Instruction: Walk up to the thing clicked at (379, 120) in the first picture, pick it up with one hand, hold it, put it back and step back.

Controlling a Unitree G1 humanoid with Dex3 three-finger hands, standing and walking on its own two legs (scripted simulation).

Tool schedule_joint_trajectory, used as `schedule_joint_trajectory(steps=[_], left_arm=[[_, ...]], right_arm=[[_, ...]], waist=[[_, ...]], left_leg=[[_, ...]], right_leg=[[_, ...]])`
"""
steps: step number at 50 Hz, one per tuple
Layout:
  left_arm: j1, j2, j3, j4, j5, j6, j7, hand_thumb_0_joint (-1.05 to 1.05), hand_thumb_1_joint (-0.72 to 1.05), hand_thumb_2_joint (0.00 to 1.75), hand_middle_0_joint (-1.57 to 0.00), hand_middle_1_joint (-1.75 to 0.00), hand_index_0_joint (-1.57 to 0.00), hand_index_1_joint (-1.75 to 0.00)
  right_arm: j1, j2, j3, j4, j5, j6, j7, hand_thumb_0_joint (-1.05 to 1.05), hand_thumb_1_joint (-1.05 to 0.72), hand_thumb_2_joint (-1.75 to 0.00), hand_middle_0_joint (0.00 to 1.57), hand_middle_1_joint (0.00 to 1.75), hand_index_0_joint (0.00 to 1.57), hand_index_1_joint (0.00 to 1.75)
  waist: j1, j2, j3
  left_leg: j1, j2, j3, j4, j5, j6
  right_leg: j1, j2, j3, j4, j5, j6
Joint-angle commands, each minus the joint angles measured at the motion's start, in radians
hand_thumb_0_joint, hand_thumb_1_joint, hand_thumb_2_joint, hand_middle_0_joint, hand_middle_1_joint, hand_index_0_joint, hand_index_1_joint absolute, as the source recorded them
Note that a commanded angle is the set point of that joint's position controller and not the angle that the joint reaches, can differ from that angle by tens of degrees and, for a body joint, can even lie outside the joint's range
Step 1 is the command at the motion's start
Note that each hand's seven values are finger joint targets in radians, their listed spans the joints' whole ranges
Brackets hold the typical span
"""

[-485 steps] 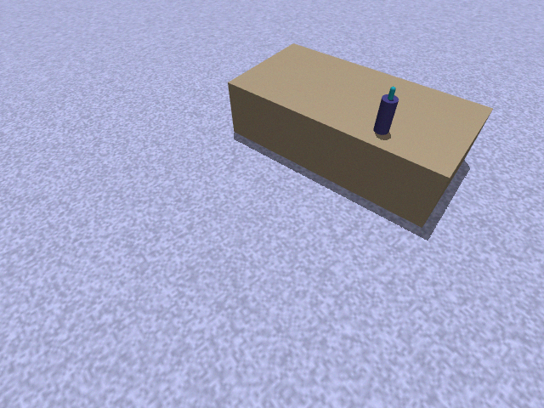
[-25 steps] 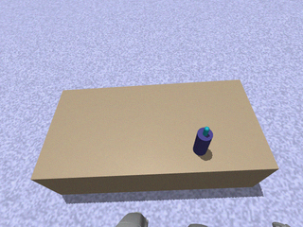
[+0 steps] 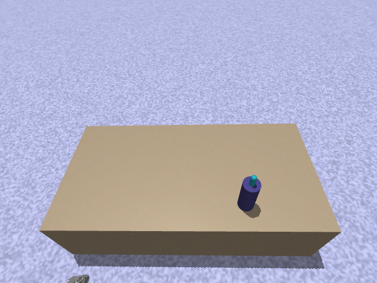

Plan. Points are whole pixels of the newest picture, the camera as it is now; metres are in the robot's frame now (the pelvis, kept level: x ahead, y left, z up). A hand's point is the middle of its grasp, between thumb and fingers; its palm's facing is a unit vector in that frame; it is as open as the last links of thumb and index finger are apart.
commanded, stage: walk up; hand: right
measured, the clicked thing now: (249, 191) +0.50 -0.19 -0.33
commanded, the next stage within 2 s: stand in 0.80 s
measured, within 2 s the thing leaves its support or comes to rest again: neither
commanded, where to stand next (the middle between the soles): +0.08 +0.01 m, yaw +0 degrees
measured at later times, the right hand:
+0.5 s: hand out of the picture +0.09 -0.24 -0.14, palm faces -0.07 +0.94 -0.35, open 7.4 cm
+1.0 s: hand out of the picture +0.11 -0.23 -0.14, palm faces -0.07 +0.94 -0.34, open 7.4 cm
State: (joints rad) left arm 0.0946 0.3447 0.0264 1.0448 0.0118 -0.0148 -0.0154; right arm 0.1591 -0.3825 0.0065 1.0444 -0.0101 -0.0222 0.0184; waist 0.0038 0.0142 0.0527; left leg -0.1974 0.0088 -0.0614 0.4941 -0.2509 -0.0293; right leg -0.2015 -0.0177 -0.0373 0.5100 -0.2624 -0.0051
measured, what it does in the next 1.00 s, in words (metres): stands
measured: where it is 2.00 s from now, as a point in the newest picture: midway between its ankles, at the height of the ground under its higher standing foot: outside the picture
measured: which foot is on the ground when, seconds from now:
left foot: down 0.00-1.00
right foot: down 0.00-1.00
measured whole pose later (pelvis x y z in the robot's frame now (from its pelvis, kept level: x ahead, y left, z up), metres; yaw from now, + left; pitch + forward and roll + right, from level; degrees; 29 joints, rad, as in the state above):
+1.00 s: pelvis +0.01 +0.01 +0.01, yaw +1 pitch -2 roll +0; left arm 0.07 0.34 0.02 1.16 0.01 -0.01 0.00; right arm 0.07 -0.35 0.01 1.12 -0.01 -0.01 0.01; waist 0.01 0.01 0.06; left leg -0.12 -0.01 -0.07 0.34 -0.18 -0.01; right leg -0.10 -0.04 -0.05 0.33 -0.19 0.02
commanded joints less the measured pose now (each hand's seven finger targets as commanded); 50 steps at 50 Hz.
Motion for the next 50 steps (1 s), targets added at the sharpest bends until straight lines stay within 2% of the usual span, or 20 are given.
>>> schedule_joint_trajectory(steps=[1, 5, 11, 16, 23, 32, 39, 40, 42, 48, 50], left_arm=[[-0.108, 0.231, 0.049, -0.047, -0.011, -0.030, 0.013, 0.00, 0.90, 0.90, -0.20, -0.30, -0.20, -0.30], [-0.109, 0.229, 0.048, -0.021, -0.009, -0.027, 0.013, 0.00, 0.90, 0.90, -0.20, -0.30, -0.20, -0.30], [-0.117, 0.228, 0.046, 0.005, -0.009, -0.019, 0.013, 0.00, 0.90, 0.90, -0.20, -0.30, -0.20, -0.30], [-0.115, 0.224, 0.044, 0.020, -0.006, -0.017, 0.012, 0.00, 0.90, 0.90, -0.20, -0.30, -0.20, -0.30], [-0.112, 0.219, 0.042, 0.030, -0.003, -0.016, 0.013, 0.00, 0.90, 0.90, -0.20, -0.30, -0.20, -0.30], [-0.101, 0.214, 0.042, 0.041, -0.005, -0.016, 0.016, 0.00, 0.90, 0.90, -0.20, -0.30, -0.20, -0.30], [-0.097, 0.212, 0.042, 0.041, -0.004, -0.017, 0.018, 0.00, 0.90, 0.90, -0.20, -0.30, -0.20, -0.30], [-0.071, 0.209, 0.032, 0.050, -0.007, -0.015, 0.019, 0.00, 0.90, 0.90, -0.20, -0.30, -0.20, -0.30], [-0.068, 0.211, 0.030, 0.052, -0.009, -0.018, 0.021, 0.00, 0.90, 0.90, -0.20, -0.30, -0.20, -0.30], [-0.065, 0.215, 0.028, 0.053, -0.008, -0.020, 0.022, 0.00, 0.90, 0.90, -0.20, -0.30, -0.20, -0.30], [-0.068, 0.218, 0.027, 0.054, -0.007, -0.018, 0.022, 0.00, 0.90, 0.90, -0.20, -0.30, -0.20, -0.30]], right_arm=[[-0.046, -0.192, -0.044, -0.039, 0.005, -0.024, -0.019, 0.00, -0.90, -0.90, 0.20, 0.30, 0.20, 0.30], [-0.058, -0.197, -0.045, -0.022, 0.006, -0.020, -0.022, 0.00, -0.90, -0.90, 0.20, 0.30, 0.20, 0.30], [-0.080, -0.191, -0.043, -0.002, 0.000, -0.015, -0.024, 0.00, -0.90, -0.90, 0.20, 0.30, 0.20, 0.30], [-0.089, -0.192, -0.044, 0.008, 0.001, -0.017, -0.026, 0.00, -0.90, -0.90, 0.20, 0.30, 0.20, 0.30], [-0.100, -0.191, -0.047, 0.011, 0.000, -0.015, -0.026, 0.00, -0.90, -0.90, 0.20, 0.30, 0.20, 0.30], [-0.104, -0.181, -0.050, 0.013, 0.002, -0.014, -0.028, 0.00, -0.90, -0.90, 0.20, 0.30, 0.20, 0.30], [-0.112, -0.178, -0.051, 0.014, 0.003, -0.011, -0.028, 0.00, -0.90, -0.90, 0.20, 0.30, 0.20, 0.30], [-0.120, -0.185, -0.047, 0.010, -0.003, -0.011, -0.031, 0.00, -0.90, -0.90, 0.20, 0.30, 0.20, 0.30], [-0.120, -0.185, -0.045, 0.011, 0.000, -0.014, -0.030, 0.00, -0.90, -0.90, 0.20, 0.30, 0.20, 0.30], [-0.123, -0.183, -0.042, 0.012, 0.004, -0.011, -0.030, 0.00, -0.90, -0.90, 0.20, 0.30, 0.20, 0.30], [-0.122, -0.182, -0.040, 0.016, 0.005, -0.011, -0.030, 0.00, -0.90, -0.90, 0.20, 0.30, 0.20, 0.30]], waist=[[-0.002, -0.044, -0.072], [0.001, -0.029, -0.109], [0.005, -0.017, -0.083], [0.005, -0.004, -0.097], [0.002, 0.014, -0.087], [0.002, 0.004, -0.105], [0.001, 0.000, -0.097], [0.008, -0.006, -0.103], [0.005, -0.002, -0.106], [0.002, -0.014, -0.132], [-0.001, -0.006, -0.117]], left_leg=[[0.004, 0.070, -0.058, -0.093, 0.175, 0.059], [0.018, 0.080, -0.057, -0.104, 0.214, 0.059], [0.006, 0.085, -0.072, -0.140, 0.183, 0.058], [-0.001, 0.091, -0.076, -0.154, 0.201, 0.061], [-0.014, 0.094, -0.088, -0.175, 0.177, 0.062], [0.015, 0.091, -0.088, -0.173, 0.263, 0.058], [0.017, 0.084, -0.088, -0.170, 0.272, 0.056], [0.046, 0.107, -0.088, -0.179, 0.303, 0.053], [0.065, 0.109, -0.093, -0.176, 0.361, 0.050], [0.096, 0.111, -0.078, -0.181, 0.366, 0.047], [0.083, 0.106, -0.076, -0.195, 0.321, 0.044]], right_leg=[[0.057, -0.117, 0.136, -0.173, 0.070, -0.039], [0.111, -0.116, 0.113, -0.178, 0.123, -0.036], [0.102, -0.111, 0.098, -0.197, 0.078, -0.029], [0.144, -0.108, 0.081, -0.193, 0.119, -0.022], [0.155, -0.106, 0.071, -0.205, 0.105, -0.017], [0.173, -0.112, 0.056, -0.197, 0.167, -0.008], [0.171, -0.114, 0.050, -0.198, 0.171, -0.008], [0.153, -0.130, 0.073, -0.205, 0.213, -0.012], [0.162, -0.129, 0.069, -0.205, 0.261, -0.011], [0.172, -0.130, 0.069, -0.213, 0.284, -0.006], [0.167, -0.127, 0.070, -0.220, 0.252, -0.006]])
